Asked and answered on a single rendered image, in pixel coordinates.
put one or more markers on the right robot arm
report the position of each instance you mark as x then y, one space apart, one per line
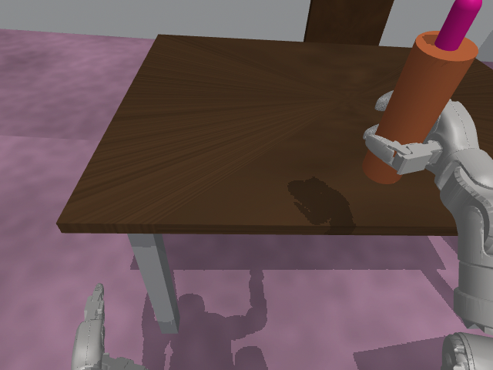
465 181

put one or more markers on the table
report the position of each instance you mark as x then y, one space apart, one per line
251 136

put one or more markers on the bottle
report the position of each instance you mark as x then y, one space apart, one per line
434 68

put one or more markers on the right robot hand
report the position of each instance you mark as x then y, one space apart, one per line
454 130

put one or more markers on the left robot hand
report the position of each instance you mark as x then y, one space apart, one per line
89 350

